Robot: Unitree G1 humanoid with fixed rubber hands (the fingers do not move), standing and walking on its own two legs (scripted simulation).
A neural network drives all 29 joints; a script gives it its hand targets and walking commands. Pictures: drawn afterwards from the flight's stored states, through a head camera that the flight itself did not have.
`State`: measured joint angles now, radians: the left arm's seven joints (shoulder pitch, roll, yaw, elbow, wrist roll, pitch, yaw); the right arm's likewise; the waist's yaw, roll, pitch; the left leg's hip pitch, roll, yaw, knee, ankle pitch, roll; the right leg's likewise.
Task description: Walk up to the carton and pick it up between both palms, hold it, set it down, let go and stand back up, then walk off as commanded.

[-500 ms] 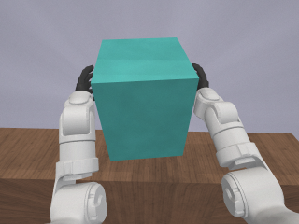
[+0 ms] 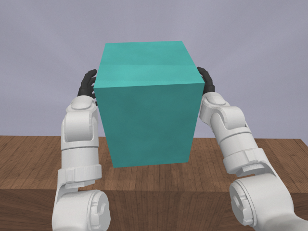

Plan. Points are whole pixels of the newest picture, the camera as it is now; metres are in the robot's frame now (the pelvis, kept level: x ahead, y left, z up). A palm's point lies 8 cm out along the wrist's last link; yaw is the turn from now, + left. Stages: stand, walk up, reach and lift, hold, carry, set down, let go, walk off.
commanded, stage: hold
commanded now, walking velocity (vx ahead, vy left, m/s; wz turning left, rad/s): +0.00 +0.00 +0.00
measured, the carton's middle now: (147, 104) +0.39 +0.01 +0.22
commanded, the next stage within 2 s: none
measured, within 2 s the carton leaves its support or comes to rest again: neither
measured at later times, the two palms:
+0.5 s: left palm (85, 101) +0.36 +0.15 +0.25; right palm (205, 97) +0.36 -0.14 +0.25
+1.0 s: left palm (85, 102) +0.36 +0.15 +0.25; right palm (205, 98) +0.36 -0.14 +0.24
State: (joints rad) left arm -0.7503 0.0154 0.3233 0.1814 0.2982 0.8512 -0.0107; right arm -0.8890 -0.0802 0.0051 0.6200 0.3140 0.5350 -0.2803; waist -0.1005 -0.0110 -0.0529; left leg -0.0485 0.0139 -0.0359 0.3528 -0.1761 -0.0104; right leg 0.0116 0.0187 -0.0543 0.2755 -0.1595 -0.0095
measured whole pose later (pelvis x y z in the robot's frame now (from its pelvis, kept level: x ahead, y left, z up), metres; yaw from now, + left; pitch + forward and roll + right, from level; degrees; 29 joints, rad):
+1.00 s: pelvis +0.00 +0.00 +0.00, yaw +0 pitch -7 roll -1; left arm -0.74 0.02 0.32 0.16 0.30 0.85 -0.01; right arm -0.88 -0.07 0.01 0.60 0.31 0.54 -0.28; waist -0.10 -0.02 -0.05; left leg -0.05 0.01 -0.04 0.36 -0.17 -0.01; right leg 0.01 0.02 -0.06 0.28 -0.16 -0.01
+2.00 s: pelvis -0.01 +0.00 +0.00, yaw +0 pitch -7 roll -1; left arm -0.75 0.02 0.32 0.16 0.30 0.85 -0.01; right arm -0.88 -0.07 0.00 0.61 0.31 0.54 -0.28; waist -0.10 -0.02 -0.05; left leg -0.06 0.01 -0.03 0.35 -0.17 -0.01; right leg 0.00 0.02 -0.05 0.28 -0.15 -0.01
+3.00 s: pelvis -0.01 +0.00 +0.00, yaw +0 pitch -7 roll -1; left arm -0.76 0.02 0.32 0.19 0.30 0.84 -0.01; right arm -0.89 -0.07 -0.02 0.62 0.30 0.53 -0.28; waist -0.10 -0.02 -0.05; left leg -0.07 0.01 -0.03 0.35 -0.16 -0.01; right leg -0.01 0.02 -0.04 0.29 -0.15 -0.01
